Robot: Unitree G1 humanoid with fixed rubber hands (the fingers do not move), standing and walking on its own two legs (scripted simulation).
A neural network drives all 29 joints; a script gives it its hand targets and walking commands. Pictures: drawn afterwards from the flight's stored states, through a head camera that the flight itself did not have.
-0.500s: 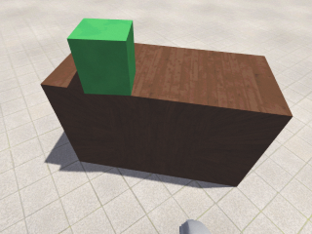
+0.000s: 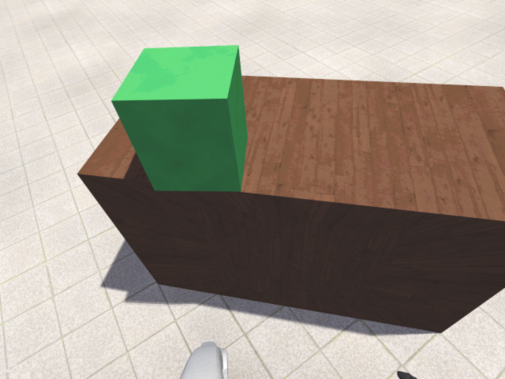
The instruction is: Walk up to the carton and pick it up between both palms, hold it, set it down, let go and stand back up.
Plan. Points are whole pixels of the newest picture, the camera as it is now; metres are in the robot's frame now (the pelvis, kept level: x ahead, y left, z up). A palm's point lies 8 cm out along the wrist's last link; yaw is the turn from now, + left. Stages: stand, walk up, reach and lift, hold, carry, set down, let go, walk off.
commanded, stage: walk up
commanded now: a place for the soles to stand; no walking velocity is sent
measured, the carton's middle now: (194, 122) +0.63 +0.15 +0.05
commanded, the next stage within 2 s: none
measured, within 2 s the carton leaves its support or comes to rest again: neither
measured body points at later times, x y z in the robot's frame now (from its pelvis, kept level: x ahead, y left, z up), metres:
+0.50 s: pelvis +0.10 +0.13 -0.01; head +0.10 +0.13 +0.44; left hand +0.17 +0.36 -0.14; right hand +0.10 -0.12 -0.15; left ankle +0.15 +0.19 -0.74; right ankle +0.14 +0.01 -0.72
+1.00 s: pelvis +0.13 +0.15 +0.00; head +0.13 +0.15 +0.45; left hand +0.20 +0.37 -0.15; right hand +0.12 -0.10 -0.15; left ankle +0.15 +0.19 -0.74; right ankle +0.13 +0.02 -0.74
